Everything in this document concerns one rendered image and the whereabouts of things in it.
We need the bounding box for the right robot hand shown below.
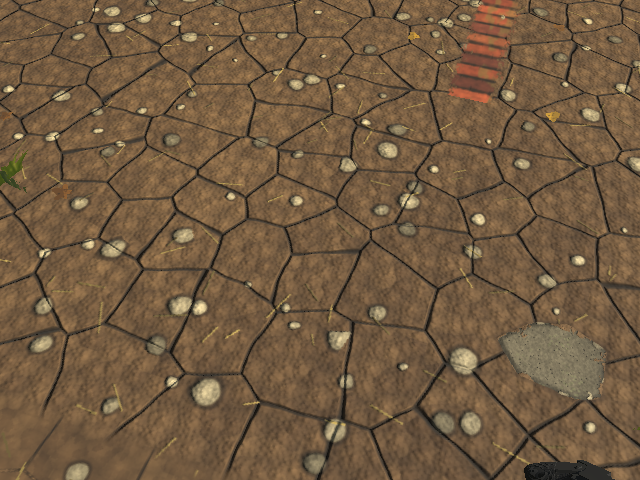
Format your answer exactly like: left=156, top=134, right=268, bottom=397
left=524, top=460, right=615, bottom=480

